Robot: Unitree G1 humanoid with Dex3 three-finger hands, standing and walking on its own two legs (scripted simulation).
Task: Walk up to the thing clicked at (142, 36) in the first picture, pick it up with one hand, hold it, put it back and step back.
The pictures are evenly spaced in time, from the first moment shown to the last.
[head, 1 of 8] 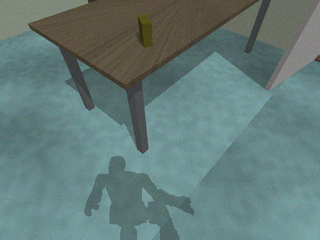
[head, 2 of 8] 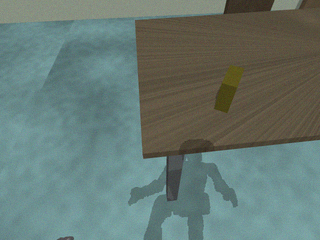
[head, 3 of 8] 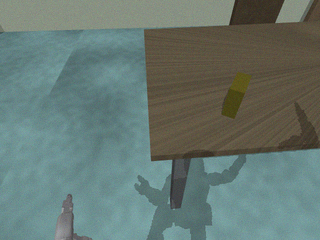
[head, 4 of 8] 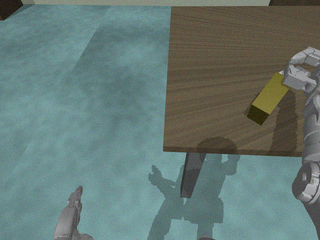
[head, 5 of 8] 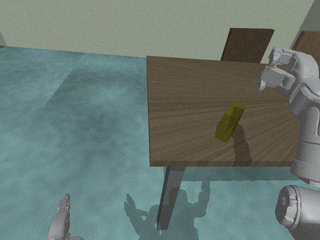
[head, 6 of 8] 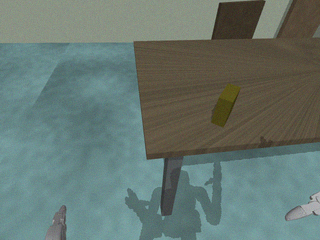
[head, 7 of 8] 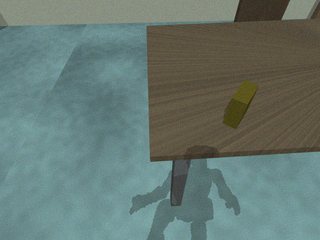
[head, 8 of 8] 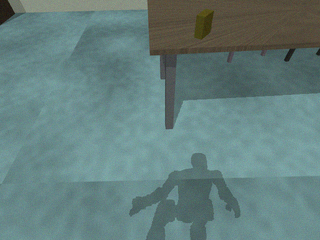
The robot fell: no
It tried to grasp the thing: yes
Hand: right
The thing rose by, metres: 0.02
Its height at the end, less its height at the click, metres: +0.00
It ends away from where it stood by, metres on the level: 0.04
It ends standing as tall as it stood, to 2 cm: yes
